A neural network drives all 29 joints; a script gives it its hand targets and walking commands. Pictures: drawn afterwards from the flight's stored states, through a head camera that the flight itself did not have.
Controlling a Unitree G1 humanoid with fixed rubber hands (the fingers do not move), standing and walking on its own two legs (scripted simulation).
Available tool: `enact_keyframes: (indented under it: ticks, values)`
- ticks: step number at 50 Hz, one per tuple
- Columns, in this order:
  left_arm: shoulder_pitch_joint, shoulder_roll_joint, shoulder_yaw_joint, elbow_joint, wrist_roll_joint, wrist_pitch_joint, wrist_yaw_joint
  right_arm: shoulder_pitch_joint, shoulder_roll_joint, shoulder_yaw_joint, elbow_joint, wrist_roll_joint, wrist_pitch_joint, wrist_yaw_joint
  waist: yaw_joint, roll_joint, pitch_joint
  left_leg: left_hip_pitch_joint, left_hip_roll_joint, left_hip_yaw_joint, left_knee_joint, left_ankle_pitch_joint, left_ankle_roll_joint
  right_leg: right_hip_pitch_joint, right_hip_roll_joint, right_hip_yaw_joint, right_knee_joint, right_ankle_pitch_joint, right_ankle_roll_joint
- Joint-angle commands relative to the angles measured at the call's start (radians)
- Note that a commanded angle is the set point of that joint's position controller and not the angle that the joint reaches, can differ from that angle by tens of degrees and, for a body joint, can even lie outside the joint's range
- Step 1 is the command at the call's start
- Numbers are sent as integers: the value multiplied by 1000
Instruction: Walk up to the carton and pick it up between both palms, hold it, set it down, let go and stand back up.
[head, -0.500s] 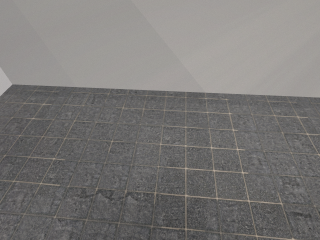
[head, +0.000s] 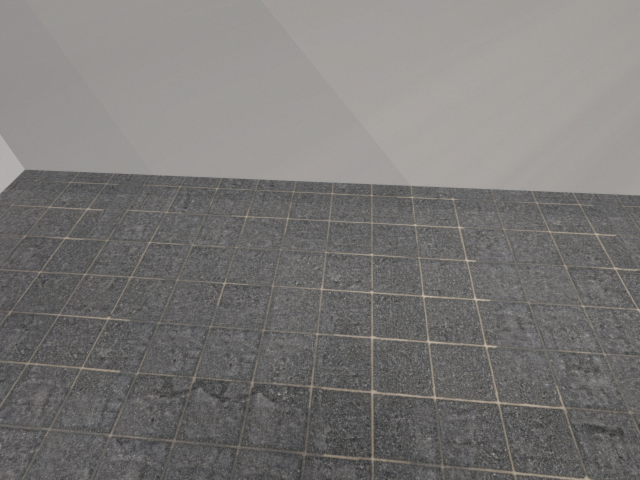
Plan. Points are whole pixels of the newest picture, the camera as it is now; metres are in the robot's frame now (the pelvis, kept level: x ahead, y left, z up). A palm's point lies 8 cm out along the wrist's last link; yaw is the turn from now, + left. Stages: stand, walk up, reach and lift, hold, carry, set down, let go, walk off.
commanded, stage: stand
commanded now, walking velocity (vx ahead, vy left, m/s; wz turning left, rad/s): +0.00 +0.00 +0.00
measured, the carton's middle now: out of the picture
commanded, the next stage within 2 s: walk up in 0.70 s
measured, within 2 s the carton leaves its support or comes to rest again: neither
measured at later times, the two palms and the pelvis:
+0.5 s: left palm out of the picture -0.04 +0.20 -0.15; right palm out of the picture -0.04 -0.20 -0.15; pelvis +0.00 +0.00 +0.00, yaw +0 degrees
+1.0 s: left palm out of the picture -0.03 +0.21 -0.16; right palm out of the picture -0.04 -0.22 -0.16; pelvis -0.01 +0.00 -0.01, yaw -6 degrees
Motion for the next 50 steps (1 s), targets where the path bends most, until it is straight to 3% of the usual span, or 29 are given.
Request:
enact_keyframes:
  ticks: [1, 44, 45, 46, 47, 48, 49, 50]
  values:
    - [95, 70, 12, -5, -1, -4, 5, 96, -69, -11, -4, 0, -7, -5, 0, 11, 52, -34, 76, -60, -83, 107, 23, -30, -61, 47, -66, 108, -37]
    - [97, 77, 12, -4, 0, -3, 3, 95, -71, -10, -7, 0, -5, -3, -3, 6, 67, -35, 76, -61, -88, 90, 24, -52, -61, 46, -69, 94, -33]
    - [23, 157, 52, -47, -10, 6, -12, -15, -229, -55, -48, 9, -9, -34, -13, 1, 115, 46, 107, 29, 17, 27, 20, -254, -67, 68, 86, 160, -34]
    - [-7, 163, 64, -68, -8, 8, -14, 19, -238, -71, -46, 6, -4, -47, -23, 33, 92, 96, 154, 7, 12, 29, 35, -338, -56, 52, 161, 165, -25]
    - [-25, 139, 68, -89, -6, 9, -16, 49, -228, -77, -40, 4, 5, -54, -34, 93, 79, 117, 218, -27, -40, -28, 62, -391, -31, 2, 236, 91, -11]
    - [-92, 115, 68, -125, 8, 12, -17, 102, -234, -75, -31, -1, 10, -56, -77, 194, 48, 50, 321, -127, -114, -37, 113, -373, -19, -49, 381, -155, 5]
    - [-123, 106, 75, -150, 26, 19, -18, 106, -240, -75, -37, -10, 11, -57, -86, 230, 38, -19, 413, -202, -167, -14, 176, -388, -40, -67, 543, -340, 19]
    - [-134, 106, 85, -165, 38, 27, -21, 89, -230, -71, -48, -20, 10, -60, -74, 207, 44, -83, 446, -216, -177, -5, 217, -393, -69, -68, 651, -372, 28]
